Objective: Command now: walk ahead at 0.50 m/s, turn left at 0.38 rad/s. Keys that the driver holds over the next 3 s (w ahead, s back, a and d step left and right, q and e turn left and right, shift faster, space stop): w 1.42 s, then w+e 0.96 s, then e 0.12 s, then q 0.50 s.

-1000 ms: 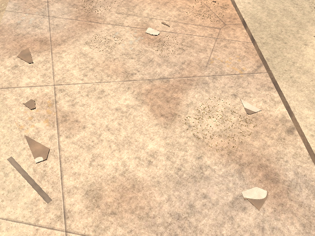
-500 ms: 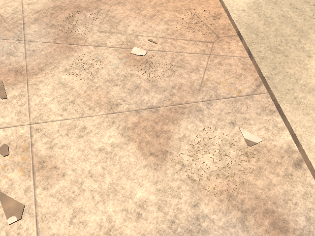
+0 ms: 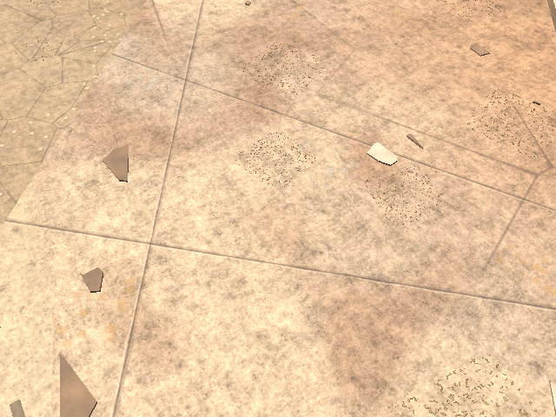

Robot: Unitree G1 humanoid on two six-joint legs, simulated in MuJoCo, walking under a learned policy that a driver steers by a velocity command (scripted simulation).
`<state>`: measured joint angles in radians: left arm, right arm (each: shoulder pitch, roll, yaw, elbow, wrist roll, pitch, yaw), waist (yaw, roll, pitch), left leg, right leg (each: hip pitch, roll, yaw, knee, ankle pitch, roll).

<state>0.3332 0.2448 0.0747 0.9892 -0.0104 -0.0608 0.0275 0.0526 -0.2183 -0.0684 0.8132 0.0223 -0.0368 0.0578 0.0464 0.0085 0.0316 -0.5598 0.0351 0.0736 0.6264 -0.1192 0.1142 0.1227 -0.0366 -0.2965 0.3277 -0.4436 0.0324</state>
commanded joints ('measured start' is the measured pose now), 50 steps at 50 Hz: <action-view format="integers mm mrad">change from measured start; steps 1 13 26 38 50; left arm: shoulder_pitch -38 -180 -368 -120 61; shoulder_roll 193 87 108 107 158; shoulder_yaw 31 17 4 0 11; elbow -50 -120 -190 -85 -8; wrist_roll -8 7 -9 17 -5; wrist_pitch -1 -19 -53 -57 -26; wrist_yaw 4 -11 -72 -56 -24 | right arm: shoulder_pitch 306 231 323 234 -135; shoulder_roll -206 -155 -192 -101 -79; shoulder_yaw -86 -35 -42 -18 2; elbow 13 39 124 73 -35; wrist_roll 3 -19 -7 -5 -2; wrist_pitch -7 -61 -30 -40 -52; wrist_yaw -16 -54 -79 -73 -40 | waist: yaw -223 -45 -67 -60 42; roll -67 34 90 -81 -68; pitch -168 -26 16 -50 47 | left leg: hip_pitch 512 410 664 -34 -106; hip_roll -74 153 218 116 55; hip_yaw -13 -224 -169 -145 -77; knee -96 -465 -348 477 -74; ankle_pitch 17 304 419 -148 191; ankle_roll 89 143 54 -70 -102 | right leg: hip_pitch -208 -800 -713 -310 -136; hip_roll -203 -134 -16 -193 -185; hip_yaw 47 331 281 522 364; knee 490 655 179 -183 -177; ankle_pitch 1055 317 407 388 465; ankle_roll -95 -13 -104 -276 -228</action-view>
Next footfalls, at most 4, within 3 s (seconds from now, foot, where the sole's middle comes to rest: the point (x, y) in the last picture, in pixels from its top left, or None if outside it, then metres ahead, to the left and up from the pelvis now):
0.02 left None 0.17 0.10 -0.76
0.58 right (343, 392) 0.52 -0.11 -0.76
1.12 left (242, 282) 0.81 0.16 -0.76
1.68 right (323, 194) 1.13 -0.06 -0.76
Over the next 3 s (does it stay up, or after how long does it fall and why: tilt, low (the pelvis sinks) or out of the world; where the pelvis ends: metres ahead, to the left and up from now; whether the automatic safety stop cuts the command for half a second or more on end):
stays up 1.49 -0.10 0.01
